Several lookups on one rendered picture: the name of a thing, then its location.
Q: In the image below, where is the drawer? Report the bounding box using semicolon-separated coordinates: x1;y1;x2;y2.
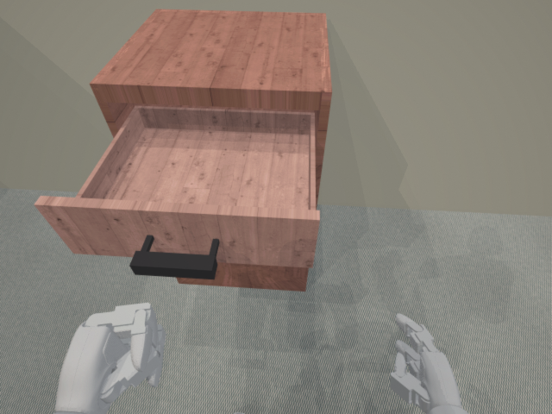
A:
34;106;320;268

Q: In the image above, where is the left robot hand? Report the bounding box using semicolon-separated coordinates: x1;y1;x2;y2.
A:
55;303;166;414

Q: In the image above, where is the cabinet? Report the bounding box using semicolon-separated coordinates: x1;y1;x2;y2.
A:
90;9;332;292

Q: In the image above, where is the handle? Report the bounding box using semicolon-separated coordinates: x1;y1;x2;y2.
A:
129;235;219;279

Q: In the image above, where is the right robot hand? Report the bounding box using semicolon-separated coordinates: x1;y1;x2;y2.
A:
391;313;462;414

